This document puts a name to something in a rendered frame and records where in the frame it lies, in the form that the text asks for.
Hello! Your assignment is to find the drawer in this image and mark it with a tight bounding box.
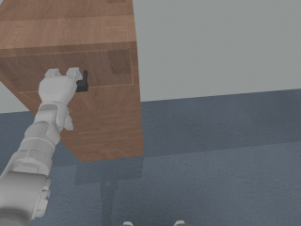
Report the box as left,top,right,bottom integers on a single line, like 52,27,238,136
0,48,133,92

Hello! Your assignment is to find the left robot forearm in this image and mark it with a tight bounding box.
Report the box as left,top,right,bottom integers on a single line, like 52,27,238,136
0,101,68,184

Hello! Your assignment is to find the handle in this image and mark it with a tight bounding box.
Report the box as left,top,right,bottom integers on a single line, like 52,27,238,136
75,70,88,92

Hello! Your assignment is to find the left robot upper arm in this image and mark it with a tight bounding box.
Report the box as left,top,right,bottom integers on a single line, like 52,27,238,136
0,170,52,226

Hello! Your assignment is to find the cabinet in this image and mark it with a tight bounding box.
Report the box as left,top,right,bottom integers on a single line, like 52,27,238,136
0,0,144,162

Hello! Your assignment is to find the robot left hand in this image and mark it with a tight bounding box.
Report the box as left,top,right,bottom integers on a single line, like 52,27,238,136
39,67,83,131

